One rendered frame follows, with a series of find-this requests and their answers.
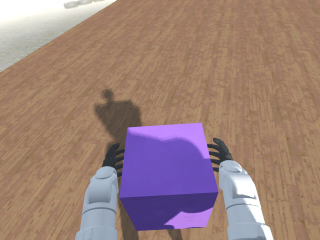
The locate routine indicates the left robot forearm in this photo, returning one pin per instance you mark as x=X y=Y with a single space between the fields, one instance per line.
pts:
x=100 y=207

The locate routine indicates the right robot forearm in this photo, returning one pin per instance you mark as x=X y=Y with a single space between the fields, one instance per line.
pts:
x=244 y=214

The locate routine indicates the robot right hand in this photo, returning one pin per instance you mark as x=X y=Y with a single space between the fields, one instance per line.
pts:
x=223 y=153

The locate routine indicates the carton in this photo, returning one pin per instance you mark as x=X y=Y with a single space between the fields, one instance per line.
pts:
x=167 y=179

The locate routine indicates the robot left hand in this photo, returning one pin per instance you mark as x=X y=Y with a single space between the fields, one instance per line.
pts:
x=110 y=159

